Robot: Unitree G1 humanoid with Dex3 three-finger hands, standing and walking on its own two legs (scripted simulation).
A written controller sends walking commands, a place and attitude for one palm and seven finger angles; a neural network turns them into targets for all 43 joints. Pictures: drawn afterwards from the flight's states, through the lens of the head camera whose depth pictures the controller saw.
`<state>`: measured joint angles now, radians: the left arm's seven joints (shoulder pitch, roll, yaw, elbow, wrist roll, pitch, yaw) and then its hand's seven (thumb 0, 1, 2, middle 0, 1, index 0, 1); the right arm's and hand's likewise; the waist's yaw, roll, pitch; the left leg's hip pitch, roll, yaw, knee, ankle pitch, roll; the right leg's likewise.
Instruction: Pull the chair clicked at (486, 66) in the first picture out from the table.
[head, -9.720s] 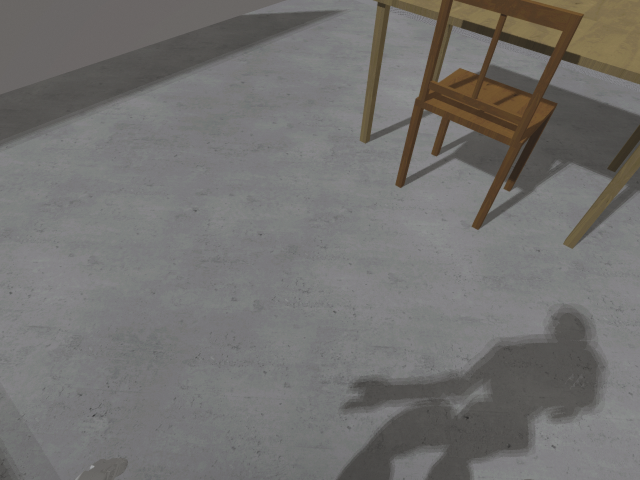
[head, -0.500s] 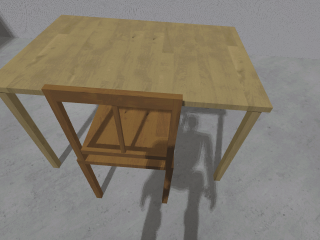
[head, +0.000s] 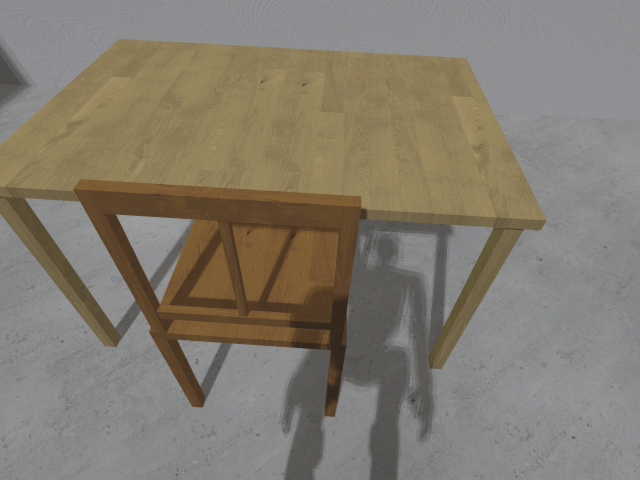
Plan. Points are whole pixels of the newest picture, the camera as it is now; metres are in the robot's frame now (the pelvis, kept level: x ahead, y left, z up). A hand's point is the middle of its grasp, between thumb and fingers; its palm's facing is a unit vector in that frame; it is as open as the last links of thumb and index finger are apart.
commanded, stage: come to a stop and stand still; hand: left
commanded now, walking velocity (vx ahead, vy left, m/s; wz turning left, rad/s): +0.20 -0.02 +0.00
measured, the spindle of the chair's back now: (235, 271) +0.48 +0.18 -0.09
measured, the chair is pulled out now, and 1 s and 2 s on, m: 0.00 0.00 0.00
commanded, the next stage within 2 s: look again from close up in 0.94 s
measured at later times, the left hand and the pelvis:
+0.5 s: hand out of the picture +0.03 +0.19 -0.18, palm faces +0.02 -0.97 -0.24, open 7.4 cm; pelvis +0.00 +0.00 +0.00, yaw +0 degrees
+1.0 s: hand out of the picture -0.03 +0.19 -0.17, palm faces -0.02 -0.98 -0.21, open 7.4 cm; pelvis -0.02 +0.01 +0.00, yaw +0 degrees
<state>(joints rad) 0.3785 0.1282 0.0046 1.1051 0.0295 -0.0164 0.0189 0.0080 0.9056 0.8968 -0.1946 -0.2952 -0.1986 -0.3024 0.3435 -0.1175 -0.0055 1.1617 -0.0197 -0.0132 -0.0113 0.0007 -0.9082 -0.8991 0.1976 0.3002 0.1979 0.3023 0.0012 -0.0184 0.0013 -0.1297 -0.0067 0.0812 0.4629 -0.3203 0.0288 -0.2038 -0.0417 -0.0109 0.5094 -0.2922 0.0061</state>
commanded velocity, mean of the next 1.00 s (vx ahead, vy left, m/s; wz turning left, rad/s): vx -0.04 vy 0.01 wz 0.00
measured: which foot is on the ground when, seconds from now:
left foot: down 0.00-1.00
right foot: down 0.00-1.00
